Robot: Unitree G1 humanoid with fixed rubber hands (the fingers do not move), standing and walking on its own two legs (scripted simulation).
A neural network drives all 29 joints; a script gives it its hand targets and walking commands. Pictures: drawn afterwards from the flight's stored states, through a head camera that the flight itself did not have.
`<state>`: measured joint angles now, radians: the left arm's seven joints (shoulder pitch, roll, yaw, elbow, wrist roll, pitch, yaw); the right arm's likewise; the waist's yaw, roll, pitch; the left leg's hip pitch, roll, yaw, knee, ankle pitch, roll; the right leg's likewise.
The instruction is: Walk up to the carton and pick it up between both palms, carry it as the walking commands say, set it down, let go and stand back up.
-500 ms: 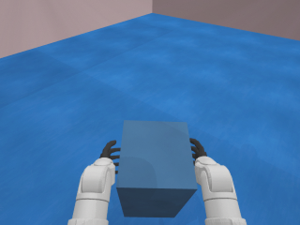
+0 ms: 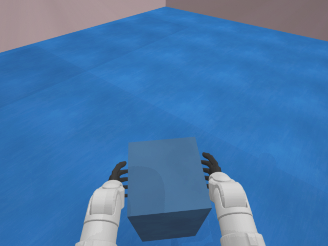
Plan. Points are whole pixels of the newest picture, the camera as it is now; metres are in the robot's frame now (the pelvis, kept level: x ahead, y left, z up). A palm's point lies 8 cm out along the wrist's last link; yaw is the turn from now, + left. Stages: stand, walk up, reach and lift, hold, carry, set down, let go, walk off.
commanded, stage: carry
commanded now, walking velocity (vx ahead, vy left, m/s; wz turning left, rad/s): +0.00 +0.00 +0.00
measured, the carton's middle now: (165, 195) +0.29 +0.00 -0.03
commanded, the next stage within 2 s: hold in 1.52 s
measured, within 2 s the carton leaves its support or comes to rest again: neither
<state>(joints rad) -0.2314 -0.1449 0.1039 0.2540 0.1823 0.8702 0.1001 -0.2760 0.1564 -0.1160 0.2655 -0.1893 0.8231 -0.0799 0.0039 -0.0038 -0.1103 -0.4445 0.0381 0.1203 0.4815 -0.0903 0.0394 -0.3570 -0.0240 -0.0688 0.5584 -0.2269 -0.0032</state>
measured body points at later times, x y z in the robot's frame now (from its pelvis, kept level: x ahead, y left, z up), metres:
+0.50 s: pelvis +0.05 -0.01 +0.00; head +0.02 -0.02 +0.45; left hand +0.34 +0.12 +0.03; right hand +0.35 -0.14 +0.03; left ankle +0.12 +0.10 -0.73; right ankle +0.04 -0.12 -0.73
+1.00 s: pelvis +0.09 -0.02 +0.00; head +0.09 -0.02 +0.45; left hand +0.38 +0.13 +0.02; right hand +0.40 -0.13 +0.03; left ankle +0.12 +0.10 -0.73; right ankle +0.04 -0.12 -0.73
